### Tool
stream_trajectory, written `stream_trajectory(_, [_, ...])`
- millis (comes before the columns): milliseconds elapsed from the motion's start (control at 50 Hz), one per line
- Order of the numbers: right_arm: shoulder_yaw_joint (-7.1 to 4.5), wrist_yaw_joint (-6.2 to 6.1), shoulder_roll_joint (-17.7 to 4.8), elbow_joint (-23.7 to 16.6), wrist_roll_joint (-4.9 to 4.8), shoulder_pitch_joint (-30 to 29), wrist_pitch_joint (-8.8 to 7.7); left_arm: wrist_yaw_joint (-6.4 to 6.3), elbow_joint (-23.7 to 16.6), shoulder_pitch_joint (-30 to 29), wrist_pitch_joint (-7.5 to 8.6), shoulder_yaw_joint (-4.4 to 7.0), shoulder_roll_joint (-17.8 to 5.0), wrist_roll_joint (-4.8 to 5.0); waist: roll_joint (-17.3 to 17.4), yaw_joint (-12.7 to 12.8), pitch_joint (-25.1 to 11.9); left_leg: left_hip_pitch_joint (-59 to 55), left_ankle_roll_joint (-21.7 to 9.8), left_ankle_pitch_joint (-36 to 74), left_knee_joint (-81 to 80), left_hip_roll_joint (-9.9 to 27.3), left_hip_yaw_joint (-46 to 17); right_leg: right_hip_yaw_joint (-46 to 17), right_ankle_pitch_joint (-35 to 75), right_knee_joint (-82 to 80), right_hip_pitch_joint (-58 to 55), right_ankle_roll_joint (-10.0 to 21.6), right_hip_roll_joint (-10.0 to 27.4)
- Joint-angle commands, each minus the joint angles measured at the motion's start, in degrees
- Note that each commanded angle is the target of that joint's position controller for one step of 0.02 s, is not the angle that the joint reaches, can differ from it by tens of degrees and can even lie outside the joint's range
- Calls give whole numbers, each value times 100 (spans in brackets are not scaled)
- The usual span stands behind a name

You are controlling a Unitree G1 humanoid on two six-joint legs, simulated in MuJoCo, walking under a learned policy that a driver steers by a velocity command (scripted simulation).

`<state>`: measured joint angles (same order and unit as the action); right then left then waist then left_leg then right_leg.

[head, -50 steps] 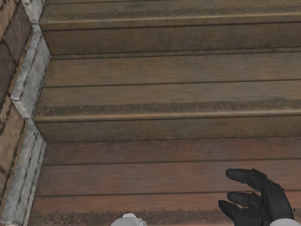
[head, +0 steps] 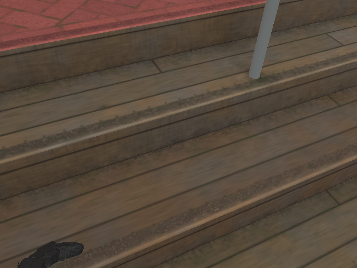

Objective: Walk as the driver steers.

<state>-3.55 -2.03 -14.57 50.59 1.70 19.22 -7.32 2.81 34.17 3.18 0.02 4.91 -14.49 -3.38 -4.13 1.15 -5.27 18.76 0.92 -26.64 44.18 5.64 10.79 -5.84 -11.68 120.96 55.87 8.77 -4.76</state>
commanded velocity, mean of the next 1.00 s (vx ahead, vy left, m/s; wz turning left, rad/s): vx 0.18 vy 0.00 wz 0.61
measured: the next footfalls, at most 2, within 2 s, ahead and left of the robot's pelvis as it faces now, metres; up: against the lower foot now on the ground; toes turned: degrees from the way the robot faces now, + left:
right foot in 0.20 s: +0.38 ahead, -0.11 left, +0.16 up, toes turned +2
left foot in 0.78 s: +0.53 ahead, +0.28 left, +0.31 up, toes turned +32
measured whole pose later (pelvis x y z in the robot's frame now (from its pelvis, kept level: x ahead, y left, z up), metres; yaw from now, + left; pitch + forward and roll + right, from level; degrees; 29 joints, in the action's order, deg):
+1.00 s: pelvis +0.46 +0.15 +0.28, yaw +39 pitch +6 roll +2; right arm -1.1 3.1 -14.0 50.6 0.2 18.2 -3.7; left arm -1.1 40.3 2.8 4.8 3.1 -15.4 -1.1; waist -0.6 -4.1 -7.2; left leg 41.6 -6.0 -16.2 51.9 -9.6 -0.2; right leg -10.5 -9.6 97.9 47.7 -0.7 -0.8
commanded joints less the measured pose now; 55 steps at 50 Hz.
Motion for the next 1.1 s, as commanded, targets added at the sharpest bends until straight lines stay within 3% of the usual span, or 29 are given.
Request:
stream_trajectory(20, [218,140,454,108,-58,344,-201,-53,-609,-289,-160,-460,878,113,550,341,1519,-349,-496,3240,-2628,1110,-1229,-599,-931,-200,1978,-180,-51])
stream_trajectory(60, [215,163,112,264,-64,466,-187,-208,-1003,-1019,-153,-473,812,219,1220,269,1780,-110,-767,4850,-3371,927,-734,234,-1832,-49,2119,-288,-301])
stream_trajectory(80, [55,413,-347,871,636,861,-37,68,-1120,-1723,148,-613,-55,374,693,201,210,-1307,-1204,2553,-3037,479,-1096,658,-2258,-501,3191,223,143])
stream_trajectory(100, [205,158,114,557,-223,752,-47,-127,-1195,-1519,69,-693,993,269,1244,345,1755,-581,-792,5036,-3533,657,-493,733,-2136,-1465,2302,-97,322])
stream_trajectory(120, [168,738,-458,1006,734,763,187,182,-1846,-2698,-229,-799,-310,-103,-58,634,-796,246,-1362,5203,-3731,550,-1088,1545,-877,-3666,174,425,505])
stream_trajectory(140, [-14,1156,-1147,984,660,1005,240,320,-2057,-2854,-604,-873,153,165,1388,689,-786,746,-1644,7440,-4414,977,-1306,1110,-101,-4312,-1706,81,386])
stream_trajectory(180, [-336,1308,-2036,843,43,414,-93,429,-1541,-1286,-633,-697,-194,523,2352,1715,-970,127,-1128,12220,-3241,965,-856,1637,778,-5175,-3471,-176,-342])
stream_trajectory(200, [-429,1187,-2245,495,21,113,-181,331,-940,106,-572,-529,-667,576,1525,1922,-1165,218,-804,12420,-1858,895,-794,1742,1332,-6821,-4792,-136,-598])
stream_trajectory(220, [-485,1289,-1933,667,463,484,-16,-83,-107,2269,-650,-458,-686,329,498,2153,-2001,1483,-281,9383,635,881,-1143,139,3945,-7842,-7431,425,392])
stream_trajectory(240, [-300,1456,-972,563,685,2145,70,60,575,3588,-547,-454,-1082,141,-1834,1149,-5293,1278,-203,598,4275,-745,-1768,-3189,8920,-8002,-9212,2748,2662])
stream_trajectory(260, [-397,1301,-775,253,101,1576,83,-16,761,3328,-93,-179,-1198,-175,-616,1016,-3086,2394,-238,1134,6646,-1027,-2786,-3905,7801,-8686,-7257,2308,2856])
stream_trajectory(280, [-273,1117,-346,124,-144,1012,66,35,816,1946,140,-138,-1087,45,-476,591,-1474,3059,-182,1298,7542,-984,-2680,-2871,7397,-8657,-5470,1815,2851])
stream_trajectory(300, [-158,951,-19,-46,-19,625,83,101,913,996,267,-310,-476,281,-285,239,-1420,3451,-318,985,7963,-753,-2364,-2433,6292,-8760,-5133,1652,2909])
stream_trajectory(340, [173,703,625,-345,271,337,208,134,1209,157,412,-591,632,280,483,-423,-734,3422,-432,654,6907,-210,-2076,-867,4710,-9194,-4101,802,2312])
stream_trajectory(400, [347,787,782,-643,34,170,393,-414,1310,16,534,-377,526,62,234,-631,-148,3198,-437,84,5920,-75,-1661,649,3212,-10096,-3424,232,1861])
stream_trajectory(440, [366,868,570,-730,-264,178,338,-502,1280,12,456,-222,-57,-270,-96,-654,-388,2725,-444,426,6937,-428,-1151,1254,3502,-10542,-2957,314,1724])
stream_trajectory(480, [379,779,242,-1128,-360,-366,295,-497,1468,546,434,-116,-480,-305,-199,-491,-271,4124,-369,-424,8357,-705,-1258,1236,3909,-10539,-4086,404,2152])
stream_trajectory(540, [598,606,363,-1663,-277,-1441,423,-409,1884,1271,501,-148,-597,-344,92,-296,266,6660,-495,-534,8442,-234,-1892,912,3077,-10715,-5774,640,2997])
stream_trajectory(640, [700,791,316,-1846,-42,-2025,659,-390,1893,1835,502,-183,-674,-417,-87,-135,112,6200,-454,927,6633,69,-1134,1838,1752,-10954,-5743,324,2456])
stream_trajectory(700, [801,914,405,-1625,-107,-2369,832,-299,1658,1255,527,1,-1106,-201,-145,-264,411,4828,-502,-910,4251,70,-682,2267,1276,-11367,-5217,206,2690])
stream_trajectory(720, [772,981,428,-1461,-34,-2059,735,-383,1380,926,702,66,-1249,-68,-390,-338,453,4247,-543,-561,3922,-87,-324,2430,2662,-11258,-5346,174,2872])
stream_trajectory(780, [424,724,-115,-1212,-301,-746,461,-341,1134,930,878,174,-1568,-253,-570,-760,-269,1972,-988,1196,1853,-1216,12,2840,6979,-9535,-5722,37,2602])
stream_trajectory(800, [154,415,-699,-1087,-129,-107,407,-282,1039,1545,950,58,-838,-273,494,-654,-1096,-493,-1886,4663,1433,-1044,-1711,2700,5001,-7488,-3941,-697,1901])
stream_trajectory(820, [-106,244,-1701,-1231,164,792,485,-126,536,1648,920,-72,-395,-310,2101,-593,-3206,-2819,-3245,5268,-1002,518,-5747,1686,-1851,-5850,-2530,-1311,669])
stream_trajectory(840, [-245,288,-1918,-1169,390,794,440,15,330,597,585,72,-803,325,1331,-1074,-2440,-2029,-2384,3299,-1865,917,-7017,-263,-1094,-4122,-1564,-1241,114])
stream_trajectory(860, [-255,305,-1789,-1074,233,650,321,-55,86,-250,517,150,-809,545,1450,-1110,-1346,-727,-1776,1055,-2057,680,-6426,-648,-746,-2878,-862,-1215,36])
stream_trajectory(900, [49,338,-662,-699,-289,-170,144,-302,266,180,588,-45,-289,139,1381,-443,-198,1268,-1656,-1107,-1600,-189,-5173,-853,-20,-1845,-758,-912,241])
stream_trajectory(980, [322,592,87,-758,-200,-1843,165,-471,745,1022,384,-43,-590,290,3,411,-445,2107,-1526,-47,-1749,-284,-4057,-476,363,-2125,-539,-974,707])
stream_trajectory(1100, [352,638,-203,-1015,-194,-2049,-52,-60,1379,1196,371,-48,-431,221,776,233,-371,2466,-686,1210,-2014,-399,-2204,393,162,-2612,-2029,-1652,886])
Velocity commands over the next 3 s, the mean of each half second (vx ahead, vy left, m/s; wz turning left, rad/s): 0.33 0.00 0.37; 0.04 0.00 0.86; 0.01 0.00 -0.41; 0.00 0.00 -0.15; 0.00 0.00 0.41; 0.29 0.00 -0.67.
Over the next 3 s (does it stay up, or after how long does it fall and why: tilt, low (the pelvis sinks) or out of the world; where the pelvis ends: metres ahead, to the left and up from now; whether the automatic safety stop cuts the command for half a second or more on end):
stays up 0.66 0.18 0.34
